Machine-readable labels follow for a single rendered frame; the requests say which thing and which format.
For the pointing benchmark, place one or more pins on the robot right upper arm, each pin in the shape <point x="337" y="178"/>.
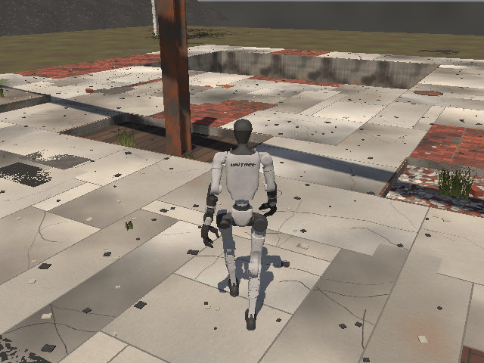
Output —
<point x="268" y="169"/>

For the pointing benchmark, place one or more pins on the right robot forearm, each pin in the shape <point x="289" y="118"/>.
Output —
<point x="272" y="196"/>

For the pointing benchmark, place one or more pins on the robot left upper arm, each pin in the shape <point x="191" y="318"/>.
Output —
<point x="216" y="172"/>

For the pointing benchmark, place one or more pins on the left robot hand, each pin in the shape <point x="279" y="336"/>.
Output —
<point x="204" y="234"/>

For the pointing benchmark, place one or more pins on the robot head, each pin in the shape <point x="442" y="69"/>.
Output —
<point x="242" y="132"/>

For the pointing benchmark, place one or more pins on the right robot foot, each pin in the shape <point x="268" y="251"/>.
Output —
<point x="251" y="322"/>

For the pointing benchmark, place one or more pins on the left robot forearm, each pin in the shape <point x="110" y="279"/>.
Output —
<point x="210" y="207"/>

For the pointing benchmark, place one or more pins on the right robot hand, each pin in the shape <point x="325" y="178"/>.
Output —
<point x="266" y="206"/>

